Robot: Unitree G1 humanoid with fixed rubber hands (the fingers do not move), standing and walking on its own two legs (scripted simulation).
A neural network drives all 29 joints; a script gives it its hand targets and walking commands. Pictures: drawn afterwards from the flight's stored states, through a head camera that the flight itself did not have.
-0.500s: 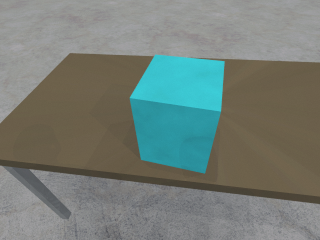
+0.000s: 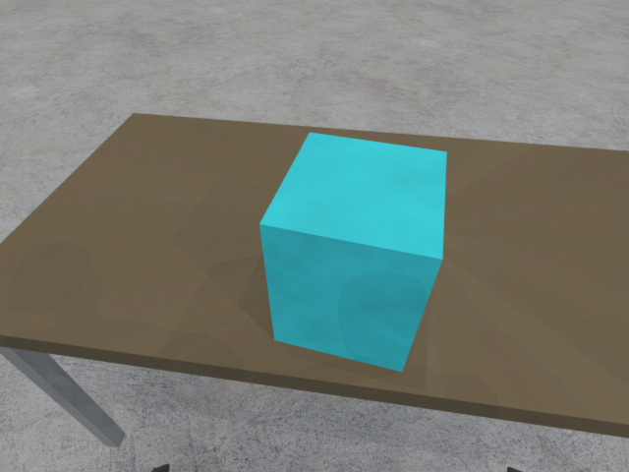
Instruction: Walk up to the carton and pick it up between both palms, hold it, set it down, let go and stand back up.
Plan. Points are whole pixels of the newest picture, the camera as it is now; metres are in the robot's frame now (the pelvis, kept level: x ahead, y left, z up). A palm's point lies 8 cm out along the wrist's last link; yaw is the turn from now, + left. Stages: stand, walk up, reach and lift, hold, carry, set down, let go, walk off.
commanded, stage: walk up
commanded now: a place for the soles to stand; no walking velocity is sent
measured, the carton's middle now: (355, 251) +0.43 -0.03 +0.06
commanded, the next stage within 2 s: reach and lift in 1.70 s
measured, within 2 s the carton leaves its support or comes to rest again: neither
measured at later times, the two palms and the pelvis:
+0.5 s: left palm out of the picture +0.04 +0.26 -0.11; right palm out of the picture +0.06 -0.24 -0.11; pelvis -0.02 +0.01 +0.00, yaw +0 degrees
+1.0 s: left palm out of the picture +0.04 +0.25 -0.11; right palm out of the picture +0.06 -0.25 -0.11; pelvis -0.03 +0.00 +0.00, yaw +0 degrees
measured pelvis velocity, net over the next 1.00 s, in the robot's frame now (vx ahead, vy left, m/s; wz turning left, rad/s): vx -0.03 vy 0.00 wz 0.00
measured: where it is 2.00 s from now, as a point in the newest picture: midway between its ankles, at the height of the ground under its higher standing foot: outside the picture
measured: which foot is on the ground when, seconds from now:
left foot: down 0.00-1.00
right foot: down 0.00-1.00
